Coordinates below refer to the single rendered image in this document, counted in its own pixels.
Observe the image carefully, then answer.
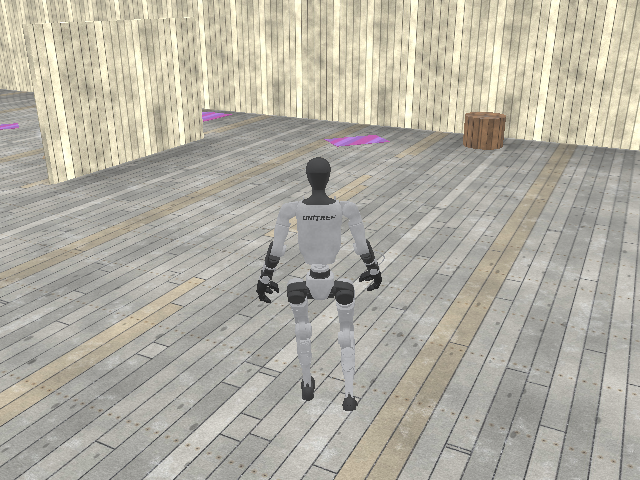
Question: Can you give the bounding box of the left robot hand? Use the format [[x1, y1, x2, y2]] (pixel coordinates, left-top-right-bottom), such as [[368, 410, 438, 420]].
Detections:
[[256, 280, 279, 303]]

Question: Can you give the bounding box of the right robot thigh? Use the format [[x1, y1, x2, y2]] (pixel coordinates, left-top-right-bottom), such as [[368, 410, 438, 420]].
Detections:
[[334, 279, 355, 347]]

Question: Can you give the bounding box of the left robot foot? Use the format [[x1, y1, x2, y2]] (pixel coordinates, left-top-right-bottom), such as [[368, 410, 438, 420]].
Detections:
[[301, 376, 315, 401]]

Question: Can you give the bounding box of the right robot upper arm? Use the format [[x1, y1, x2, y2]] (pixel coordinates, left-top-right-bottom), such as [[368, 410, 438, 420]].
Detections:
[[340, 201, 369, 255]]

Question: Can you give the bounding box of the robot right forearm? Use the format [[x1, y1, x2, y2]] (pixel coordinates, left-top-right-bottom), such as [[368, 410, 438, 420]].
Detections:
[[360, 239, 380, 275]]

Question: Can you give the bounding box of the left robot upper arm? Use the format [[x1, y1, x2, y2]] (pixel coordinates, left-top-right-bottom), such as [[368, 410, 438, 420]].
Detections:
[[270, 201, 298, 257]]

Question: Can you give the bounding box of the right robot hand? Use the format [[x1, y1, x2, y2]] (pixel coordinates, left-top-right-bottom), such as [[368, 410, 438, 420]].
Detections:
[[359, 271, 382, 291]]

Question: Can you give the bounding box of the robot left forearm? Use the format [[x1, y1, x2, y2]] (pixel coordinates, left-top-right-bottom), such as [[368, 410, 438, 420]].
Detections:
[[259, 241, 280, 284]]

